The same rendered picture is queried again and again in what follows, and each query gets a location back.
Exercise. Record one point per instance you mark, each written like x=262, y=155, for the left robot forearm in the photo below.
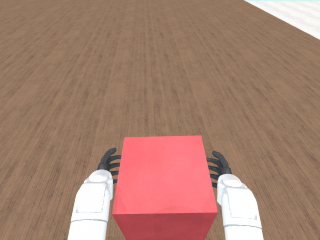
x=91, y=207

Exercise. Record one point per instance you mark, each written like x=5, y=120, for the right robot hand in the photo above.
x=223, y=166

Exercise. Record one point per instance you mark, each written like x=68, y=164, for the carton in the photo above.
x=164, y=189

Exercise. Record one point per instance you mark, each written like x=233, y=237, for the right robot forearm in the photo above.
x=240, y=212

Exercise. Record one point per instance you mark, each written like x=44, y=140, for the left robot hand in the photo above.
x=105, y=162

